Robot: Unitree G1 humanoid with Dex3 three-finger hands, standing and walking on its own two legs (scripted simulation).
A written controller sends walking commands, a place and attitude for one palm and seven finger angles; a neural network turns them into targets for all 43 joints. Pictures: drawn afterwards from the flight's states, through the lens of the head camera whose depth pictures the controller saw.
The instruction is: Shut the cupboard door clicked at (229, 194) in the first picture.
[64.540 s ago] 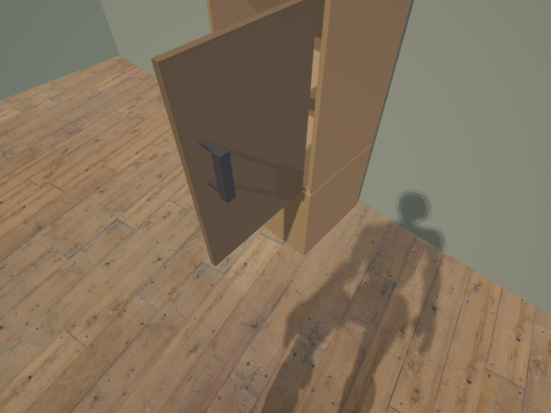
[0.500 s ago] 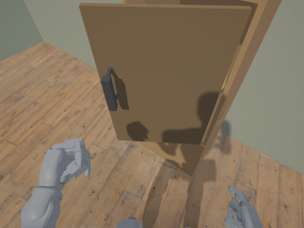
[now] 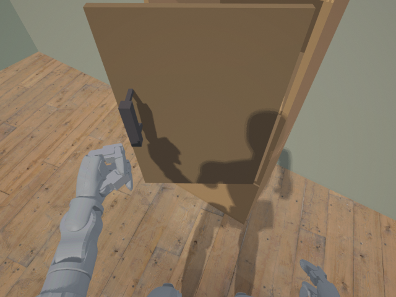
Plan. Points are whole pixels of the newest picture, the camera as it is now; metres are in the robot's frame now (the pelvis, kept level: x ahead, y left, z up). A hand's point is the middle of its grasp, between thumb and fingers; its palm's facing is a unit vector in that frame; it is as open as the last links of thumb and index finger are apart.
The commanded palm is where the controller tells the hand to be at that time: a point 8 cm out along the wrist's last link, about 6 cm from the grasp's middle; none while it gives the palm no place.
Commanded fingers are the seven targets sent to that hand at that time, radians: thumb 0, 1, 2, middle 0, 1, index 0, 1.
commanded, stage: bring the fist close to the handle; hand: left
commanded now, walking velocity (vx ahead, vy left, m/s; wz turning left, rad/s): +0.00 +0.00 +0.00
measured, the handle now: (133, 118) +0.49 +0.18 +0.07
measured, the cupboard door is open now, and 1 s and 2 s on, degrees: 32 32 14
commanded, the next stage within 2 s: push the door shut along its arc in 0.72 s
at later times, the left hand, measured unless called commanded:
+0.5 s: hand (140, 150) +0.39 +0.14 +0.08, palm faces +0.00 -1.00 -0.01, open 3.1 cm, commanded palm +0.36 +0.20 +0.07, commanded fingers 0.00 0.90 0.90 -1.30 -1.50 -1.30 -1.50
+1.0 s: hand (141, 146) +0.40 +0.14 +0.07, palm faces -0.02 -1.00 -0.03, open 3.1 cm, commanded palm +0.39 +0.20 +0.07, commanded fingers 0.00 0.90 0.90 -1.30 -1.50 -1.30 -1.50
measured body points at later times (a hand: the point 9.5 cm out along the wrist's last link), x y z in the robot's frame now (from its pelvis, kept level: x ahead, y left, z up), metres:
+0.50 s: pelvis +0.00 +0.00 +0.00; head +0.05 -0.01 +0.45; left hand +0.38 +0.20 +0.08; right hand +0.10 -0.26 -0.11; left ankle +0.03 +0.11 -0.68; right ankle +0.00 -0.11 -0.68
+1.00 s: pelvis -0.01 +0.00 +0.00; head +0.05 -0.01 +0.44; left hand +0.40 +0.20 +0.08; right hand +0.10 -0.26 -0.12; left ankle +0.03 +0.11 -0.68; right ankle +0.00 -0.11 -0.68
